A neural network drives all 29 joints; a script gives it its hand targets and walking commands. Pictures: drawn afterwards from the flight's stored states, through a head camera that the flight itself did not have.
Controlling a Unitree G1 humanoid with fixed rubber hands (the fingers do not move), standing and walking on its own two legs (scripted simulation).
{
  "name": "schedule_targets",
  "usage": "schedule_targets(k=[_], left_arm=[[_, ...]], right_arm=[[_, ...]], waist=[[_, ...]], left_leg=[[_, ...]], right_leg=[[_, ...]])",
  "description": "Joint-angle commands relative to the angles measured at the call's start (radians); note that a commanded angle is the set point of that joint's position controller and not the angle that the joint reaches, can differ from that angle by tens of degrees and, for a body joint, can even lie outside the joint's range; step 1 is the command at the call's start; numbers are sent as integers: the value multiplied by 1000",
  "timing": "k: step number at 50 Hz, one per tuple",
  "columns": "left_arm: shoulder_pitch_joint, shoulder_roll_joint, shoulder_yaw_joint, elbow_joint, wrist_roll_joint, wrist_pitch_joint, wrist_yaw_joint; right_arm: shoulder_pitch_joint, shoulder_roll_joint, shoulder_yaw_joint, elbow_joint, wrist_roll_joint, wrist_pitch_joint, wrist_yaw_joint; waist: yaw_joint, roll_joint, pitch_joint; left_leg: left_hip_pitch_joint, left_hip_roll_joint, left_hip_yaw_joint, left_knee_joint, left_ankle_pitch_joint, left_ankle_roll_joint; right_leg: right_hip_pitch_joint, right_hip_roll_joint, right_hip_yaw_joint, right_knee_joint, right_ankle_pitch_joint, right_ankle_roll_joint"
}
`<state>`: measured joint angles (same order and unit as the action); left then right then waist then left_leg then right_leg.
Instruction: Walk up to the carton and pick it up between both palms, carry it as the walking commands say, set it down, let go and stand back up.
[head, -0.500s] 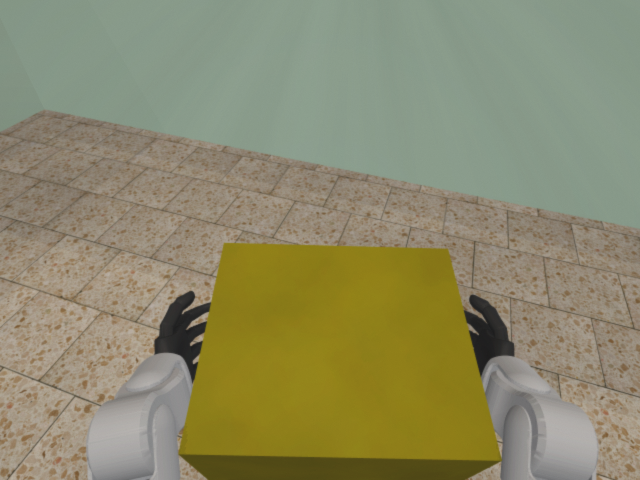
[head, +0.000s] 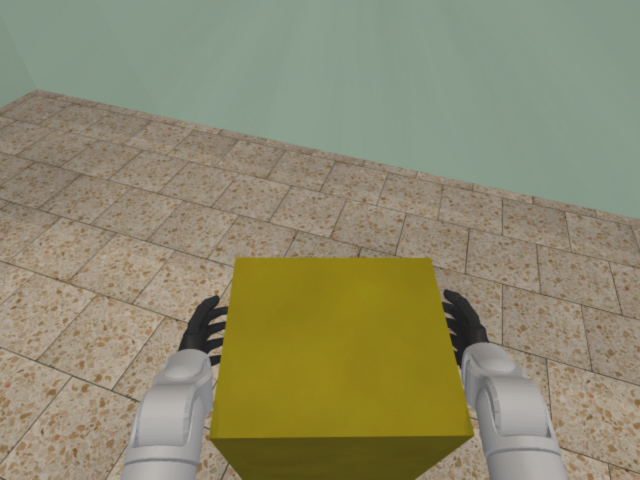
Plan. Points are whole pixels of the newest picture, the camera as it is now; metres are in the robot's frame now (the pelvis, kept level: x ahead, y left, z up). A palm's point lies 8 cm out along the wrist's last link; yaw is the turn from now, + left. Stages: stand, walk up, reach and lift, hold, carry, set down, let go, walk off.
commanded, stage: hold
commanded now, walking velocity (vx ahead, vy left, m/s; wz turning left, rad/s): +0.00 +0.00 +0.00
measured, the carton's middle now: (331, 379) +0.27 -0.01 -0.04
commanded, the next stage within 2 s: set down in 0.62 s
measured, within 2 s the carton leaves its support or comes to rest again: neither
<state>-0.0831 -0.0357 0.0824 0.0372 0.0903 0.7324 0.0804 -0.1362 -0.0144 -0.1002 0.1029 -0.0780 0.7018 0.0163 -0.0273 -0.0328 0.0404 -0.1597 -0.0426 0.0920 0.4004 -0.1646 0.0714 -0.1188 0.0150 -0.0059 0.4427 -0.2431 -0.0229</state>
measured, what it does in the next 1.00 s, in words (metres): stands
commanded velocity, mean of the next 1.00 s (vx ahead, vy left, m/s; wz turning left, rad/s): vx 0.00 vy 0.00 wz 0.00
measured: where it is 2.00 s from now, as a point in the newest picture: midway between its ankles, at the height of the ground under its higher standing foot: outside the picture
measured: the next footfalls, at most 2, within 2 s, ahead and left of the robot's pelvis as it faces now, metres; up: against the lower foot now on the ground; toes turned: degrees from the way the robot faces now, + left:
none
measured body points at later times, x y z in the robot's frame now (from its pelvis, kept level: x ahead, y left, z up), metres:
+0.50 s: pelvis -0.01 -0.02 +0.00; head -0.04 -0.01 +0.45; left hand +0.29 +0.15 +0.04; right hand +0.30 -0.19 +0.05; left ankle +0.04 +0.07 -0.74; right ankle +0.00 -0.11 -0.74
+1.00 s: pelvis +0.01 -0.02 +0.00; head +0.01 -0.01 +0.45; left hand +0.31 +0.14 +0.00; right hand +0.30 -0.20 +0.00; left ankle +0.04 +0.07 -0.74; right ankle +0.00 -0.11 -0.74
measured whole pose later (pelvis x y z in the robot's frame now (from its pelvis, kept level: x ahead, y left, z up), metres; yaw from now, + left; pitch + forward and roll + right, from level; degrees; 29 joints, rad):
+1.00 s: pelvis +0.01 -0.02 +0.00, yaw +1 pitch -4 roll +0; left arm -0.23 -0.12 0.29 0.31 0.27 0.59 -0.10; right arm -0.22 0.13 -0.32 0.29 -0.25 0.58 0.08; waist -0.05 -0.03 0.05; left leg -0.18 -0.05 0.00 0.45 -0.20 0.05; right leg -0.12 0.05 0.01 0.47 -0.27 -0.04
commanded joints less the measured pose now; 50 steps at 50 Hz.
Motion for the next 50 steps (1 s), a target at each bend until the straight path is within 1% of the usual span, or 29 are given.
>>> schedule_targets(k=[1,6,11,17,20,25,31,32,33,35,39,42,50], left_arm=[[-406,-528,-413,-110,-116,-30,-118],[-506,-630,-405,-61,-97,-24,-162],[-592,-724,-403,-9,-81,-20,-215],[-677,-790,-400,54,-76,-25,-276],[-700,-805,-394,75,-72,-29,-298],[-706,-825,-394,87,-69,-38,-326],[-665,-834,-407,59,-66,-42,-337],[-653,-881,-426,96,-78,-31,-355],[-645,-870,-407,104,-69,-38,-356],[-639,-850,-379,118,-47,-50,-352],[-624,-856,-337,161,-18,-90,-338],[-615,-863,-328,176,-4,-121,-327],[-609,-848,-295,245,26,-208,-303]], right_arm=[[-371,486,353,-116,85,-30,84],[-487,624,380,-92,86,-19,122],[-566,764,392,-25,73,-9,161],[-609,866,366,61,49,-6,189],[-622,894,357,85,43,-4,197],[-620,934,360,95,42,-4,207],[-584,946,380,64,44,-1,212],[-505,1001,365,95,27,6,200],[-509,979,365,89,29,1,201],[-521,959,359,95,34,-7,207],[-567,953,364,89,38,-36,221],[-556,948,355,111,26,-64,227],[-516,896,282,201,-33,-157,223]], waist=[[-15,28,-180],[2,13,-199],[21,-2,-214],[18,9,-211],[17,11,-207],[22,11,-222],[27,17,-241],[-89,9,-252],[-69,19,-231],[-40,46,-205],[-5,15,-187],[-2,1,-208],[-19,23,-245]], left_leg=[[243,26,-182,-44,97,-33],[236,19,-181,-40,62,-27],[239,8,-174,-34,37,-26],[240,0,-164,-32,11,-29],[236,-2,-162,-32,9,-29],[230,-4,-162,-34,46,-27],[220,-3,-166,-45,108,-26],[234,1,-216,-41,88,-24],[240,-3,-216,-43,92,-26],[205,-7,-217,-44,77,-30],[157,-1,-226,-30,59,-21],[155,1,-230,-8,91,-19],[149,-2,-238,55,188,-29]], right_leg=[[-144,27,96,-91,70,-44],[-129,24,95,-94,60,-35],[-133,16,103,-110,31,-28],[-139,10,111,-134,-3,-23],[-135,9,113,-142,-9,-20],[-108,9,114,-147,40,-10],[-53,14,116,-145,135,0],[-12,3,134,-151,161,-4],[-27,0,132,-153,159,-6],[-23,0,128,-144,147,-5],[-12,2,135,-116,140,-4],[-19,3,143,-91,175,-3],[-114,7,151,-28,231,-7]])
